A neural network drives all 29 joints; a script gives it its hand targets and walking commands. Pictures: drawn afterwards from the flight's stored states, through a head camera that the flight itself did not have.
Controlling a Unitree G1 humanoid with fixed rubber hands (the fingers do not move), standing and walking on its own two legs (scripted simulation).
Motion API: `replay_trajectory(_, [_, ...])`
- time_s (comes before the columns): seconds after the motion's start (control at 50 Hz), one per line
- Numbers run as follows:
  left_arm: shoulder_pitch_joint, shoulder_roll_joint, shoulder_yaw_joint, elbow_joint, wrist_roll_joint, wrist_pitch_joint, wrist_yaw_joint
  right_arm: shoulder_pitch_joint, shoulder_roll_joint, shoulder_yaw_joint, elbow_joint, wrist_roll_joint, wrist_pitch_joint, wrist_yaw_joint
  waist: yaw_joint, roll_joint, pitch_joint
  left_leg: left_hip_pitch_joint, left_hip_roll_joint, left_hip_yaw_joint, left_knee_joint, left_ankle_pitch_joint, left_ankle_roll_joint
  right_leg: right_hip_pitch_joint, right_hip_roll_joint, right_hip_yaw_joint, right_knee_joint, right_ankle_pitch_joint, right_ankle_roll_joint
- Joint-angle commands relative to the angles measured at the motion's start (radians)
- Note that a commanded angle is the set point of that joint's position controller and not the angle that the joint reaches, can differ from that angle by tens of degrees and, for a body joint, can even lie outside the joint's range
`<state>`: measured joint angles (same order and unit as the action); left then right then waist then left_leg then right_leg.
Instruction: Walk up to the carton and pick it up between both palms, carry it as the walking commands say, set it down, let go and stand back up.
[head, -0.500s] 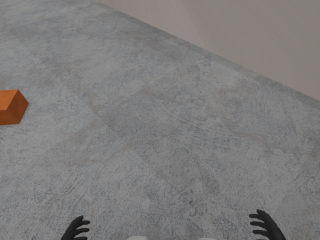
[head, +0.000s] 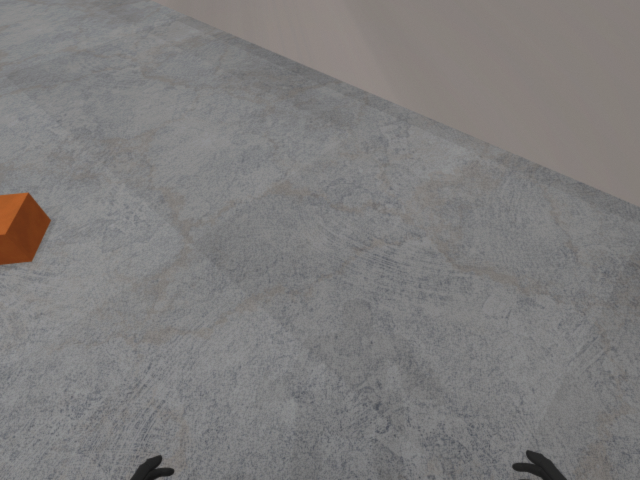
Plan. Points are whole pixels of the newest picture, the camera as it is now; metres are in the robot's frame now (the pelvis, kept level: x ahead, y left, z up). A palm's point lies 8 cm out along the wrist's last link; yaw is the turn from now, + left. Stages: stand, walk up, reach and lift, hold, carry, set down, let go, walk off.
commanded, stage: stand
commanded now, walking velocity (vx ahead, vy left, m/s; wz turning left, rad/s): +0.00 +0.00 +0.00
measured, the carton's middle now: (5, 229) +1.13 +1.36 -0.69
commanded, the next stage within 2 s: walk up in 1.66 s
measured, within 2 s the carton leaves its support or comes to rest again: neither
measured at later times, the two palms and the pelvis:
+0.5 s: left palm out of the picture +0.07 +0.27 -0.11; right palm out of the picture +0.05 -0.28 -0.12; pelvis -0.01 +0.00 +0.01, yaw -1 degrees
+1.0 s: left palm out of the picture +0.07 +0.28 -0.12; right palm out of the picture +0.05 -0.28 -0.12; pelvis +0.00 +0.00 +0.01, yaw -1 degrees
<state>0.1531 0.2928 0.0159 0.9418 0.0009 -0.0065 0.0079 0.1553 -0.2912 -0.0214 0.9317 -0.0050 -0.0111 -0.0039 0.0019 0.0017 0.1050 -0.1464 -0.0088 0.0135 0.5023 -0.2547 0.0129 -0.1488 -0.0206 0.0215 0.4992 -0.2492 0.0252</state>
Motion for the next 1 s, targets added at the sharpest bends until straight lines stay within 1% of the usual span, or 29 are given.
replay_trajectory(0.0, [-0.04,0.208,0.046,-0.06,-0.007,-0.032,0.013,-0.047,-0.219,-0.048,-0.056,0.007,-0.028,-0.011,-0.004,0.014,-0.029,-0.068,0.121,-0.127,-0.19,0.038,0.019,0.006,-0.08,0.087,-0.131,0.091,-0.038])
replay_trajectory(0.02, [-0.037,0.22,0.049,-0.04,-0.005,-0.03,0.015,-0.025,-0.221,-0.052,-0.037,0.007,-0.028,-0.005,-0.014,0.007,-0.05,-0.031,0.112,-0.119,-0.196,0.021,0.007,0.001,-0.075,0.082,-0.133,0.091,-0.038])
replay_trajectory(0.04, [-0.038,0.206,0.048,-0.032,-0.001,-0.032,0.016,-0.028,-0.21,-0.048,-0.025,0.005,-0.031,-0.006,-0.01,0.029,-0.044,-0.039,0.115,-0.115,-0.182,0.094,0.008,0.012,-0.091,0.093,-0.138,0.113,-0.046])
replay_trajectory(0.06, [-0.039,0.184,0.039,-0.049,-0.004,-0.036,0.016,-0.053,-0.209,-0.045,-0.034,0.006,-0.03,-0.011,0.005,0.009,-0.082,-0.04,0.112,-0.125,-0.189,0.073,0.011,0.034,-0.085,0.08,-0.134,0.118,-0.036])
replay_trajectory(0.08, [-0.028,0.207,0.04,-0.025,-0.008,-0.036,0.018,-0.03,-0.199,-0.04,-0.016,0.004,-0.033,-0.011,-0.004,-0.004,-0.06,-0.036,0.123,-0.119,-0.193,0.091,0.013,0.037,-0.087,0.095,-0.147,0.128,-0.04])
replay_trajectory(0.1, [-0.036,0.198,0.04,-0.032,-0.008,-0.04,0.015,-0.05,-0.207,-0.043,-0.02,0.006,-0.039,-0.006,0.003,0.011,-0.083,-0.023,0.122,-0.12,-0.19,0.062,0.009,0.033,-0.09,0.093,-0.147,0.115,-0.04])
replay_trajectory(0.12, [-0.051,0.195,0.041,-0.03,-0.001,-0.032,0.013,-0.066,-0.185,-0.038,-0.009,0.002,-0.034,-0.01,0.008,-0.019,-0.077,-0.029,0.113,-0.114,-0.196,0.071,0.008,0.022,-0.076,0.077,-0.15,0.097,-0.037])
replay_trajectory(0.16, [-0.051,0.189,0.035,-0.026,-0.003,-0.031,0.015,-0.058,-0.207,-0.041,-0.014,0.007,-0.029,-0.017,0.004,-0.008,-0.089,-0.012,0.122,-0.117,-0.205,0.052,0.006,0.021,-0.082,0.087,-0.154,0.093,-0.035])
replay_trajectory(0.18, [-0.064,0.202,0.039,-0.012,0.001,-0.033,0.019,-0.036,-0.202,-0.041,0.008,0.009,-0.028,-0.013,-0.006,-0.032,-0.073,-0.007,0.119,-0.118,-0.215,0.016,0.005,0.009,-0.082,0.087,-0.164,0.074,-0.04])
replay_trajectory(0.2, [-0.058,0.193,0.035,-0.017,0.003,-0.032,0.022,-0.037,-0.211,-0.047,0.017,0.003,-0.028,-0.016,-0.005,0.003,-0.059,-0.014,0.114,-0.107,-0.211,0.005,0.006,0.002,-0.079,0.093,-0.179,0.06,-0.037])
replay_trajectory(0.24, [-0.038,0.192,0.033,0.003,-0.001,-0.034,0.019,-0.032,-0.2,-0.04,0.023,0.007,-0.026,-0.009,-0.005,-0.017,-0.063,-0.018,0.123,-0.122,-0.224,-0.026,0.012,0.012,-0.076,0.08,-0.178,0.068,-0.033])
replay_trajectory(0.26, [-0.047,0.176,0.025,0.007,-0.002,-0.033,0.024,-0.059,-0.197,-0.04,0.014,0.006,-0.025,-0.008,-0.004,0.03,-0.057,-0.02,0.121,-0.117,-0.237,-0.023,0.007,0.008,-0.085,0.09,-0.175,0.091,-0.037])
replay_trajectory(0.32, [-0.073,0.205,0.035,0.003,-0.004,-0.033,0.023,-0.026,-0.202,-0.041,0.029,0.004,-0.037,-0.009,-0.01,-0.026,-0.077,-0.001,0.119,-0.108,-0.224,0.055,-0.001,0.014,-0.08,0.088,-0.185,0.099,-0.039])
replay_trajectory(0.4, [-0.03,0.198,0.031,0.036,0.001,-0.033,0.021,0.005,-0.214,-0.047,0.055,0.008,-0.033,-0.012,-0.018,0.009,-0.074,0.0,0.113,-0.102,-0.233,-0.001,0.005,0.013,-0.082,0.092,-0.19,0.064,-0.04])
replay_trajectory(0.44, [-0.047,0.188,0.031,0.026,0.0,-0.031,0.019,-0.042,-0.205,-0.043,0.047,0.004,-0.026,-0.015,-0.002,-0.007,-0.038,-0.042,0.12,-0.118,-0.246,-0.028,0.009,0.01,-0.078,0.082,-0.189,0.064,-0.039])
replay_trajectory(0.48, [-0.039,0.195,0.03,0.035,-0.004,-0.032,0.023,0.005,-0.208,-0.046,0.058,0.008,-0.029,-0.013,-0.017,-0.026,-0.054,-0.014,0.115,-0.107,-0.231,0.014,0.005,0.001,-0.08,0.099,-0.205,0.071,-0.047])
replay_trajectory(0.5, [-0.046,0.216,0.036,0.035,-0.001,-0.033,0.024,-0.014,-0.226,-0.05,0.062,0.003,-0.027,-0.016,-0.014,0.011,-0.034,-0.019,0.12,-0.113,-0.237,0.023,0.009,-0.01,-0.085,0.104,-0.197,0.075,-0.044])
replay_trajectory(0.56, [-0.029,0.21,0.034,0.048,-0.004,-0.028,0.026,-0.029,-0.194,-0.043,0.057,0.007,-0.028,-0.015,0.001,-0.007,-0.054,-0.041,0.115,-0.118,-0.25,-0.032,0.005,0.021,-0.081,0.095,-0.201,0.049,-0.049])
replay_trajectory(0.58, [-0.041,0.209,0.038,0.04,0.001,-0.029,0.026,-0.033,-0.185,-0.037,0.059,0.007,-0.024,-0.016,-0.003,-0.024,-0.046,-0.024,0.12,-0.113,-0.245,0.016,0.004,0.003,-0.08,0.098,-0.198,0.06,-0.048])
replay_trajectory(0.62, [-0.026,0.185,0.028,0.043,0.001,-0.028,0.025,-0.006,-0.185,-0.037,0.071,0.008,-0.022,-0.018,-0.016,0.021,-0.059,-0.002,0.12,-0.099,-0.238,-0.021,0.006,0.004,-0.082,0.095,-0.205,0.062,-0.038])
replay_trajectory(0.66, [-0.043,0.197,0.032,0.042,0.0,-0.031,0.024,-0.023,-0.224,-0.044,0.07,0.006,-0.024,-0.02,-0.005,0.007,-0.041,-0.015,0.125,-0.11,-0.24,0.018,0.005,-0.007,-0.081,0.102,-0.205,0.082,-0.043])
replay_trajectory(0.72, [-0.031,0.197,0.032,0.031,-0.007,-0.026,0.022,-0.006,-0.233,-0.048,0.076,0.01,-0.025,-0.02,-0.004,-0.024,-0.059,-0.025,0.124,-0.113,-0.241,-0.036,0.013,0.012,-0.074,0.099,-0.21,0.08,-0.043])
replay_trajectory(0.76, [-0.038,0.21,0.041,0.043,-0.009,-0.027,0.022,-0.027,-0.222,-0.049,0.071,0.01,-0.027,-0.014,-0.009,0.012,-0.052,-0.034,0.114,-0.108,-0.259,-0.062,0.0,-0.001,-0.068,0.089,-0.207,0.053,-0.034])
replay_trajectory(0.78, [-0.013,0.215,0.047,0.057,-0.001,-0.027,0.024,0.012,-0.211,-0.05,0.073,0.01,-0.028,-0.015,-0.01,-0.003,-0.064,-0.031,0.119,-0.12,-0.259,-0.066,0.005,0.027,-0.075,0.09,-0.197,0.061,-0.042])
replay_trajectory(0.82, [-0.013,0.202,0.039,0.054,0.002,-0.024,0.02,0.015,-0.201,-0.044,0.091,0.01,-0.027,-0.016,-0.013,-0.015,-0.058,-0.01,0.121,-0.108,-0.246,-0.025,0.006,0.001,-0.074,0.087,-0.204,0.062,-0.038])
replay_trajectory(0.88, [-0.031,0.182,0.036,0.052,-0.001,-0.03,0.023,-0.005,-0.21,-0.044,0.074,0.007,-0.03,-0.02,-0.023,0.026,-0.06,0.002,0.131,-0.114,-0.248,0.02,0.009,-0.017,-0.081,0.105,-0.214,0.077,-0.045])
replay_trajectory(0.94, [-0.027,0.19,0.034,0.051,0.0,-0.039,0.027,0.012,-0.202,-0.039,0.081,0.007,-0.033,-0.015,-0.021,-0.013,-0.07,0.003,0.127,-0.108,-0.246,0.065,0.008,0.026,-0.085,0.097,-0.204,0.12,-0.044])
replay_trajectory(0.96, [-0.027,0.202,0.041,0.054,-0.001,-0.033,0.026,-0.015,-0.223,-0.045,0.076,0.01,-0.033,-0.017,-0.008,0.006,-0.074,0.02,0.141,-0.108,-0.239,0.076,0.007,0.009,-0.083,0.093,-0.202,0.141,-0.038])
replay_trajectory(0.98, [-0.043,0.221,0.043,0.048,-0.002,-0.03,0.024,-0.005,-0.234,-0.046,0.076,0.009,-0.036,-0.019,-0.015,0.004,-0.082,0.0,0.129,-0.097,-0.234,0.064,0.009,0.022,-0.084,0.093,-0.218,0.138,-0.04])
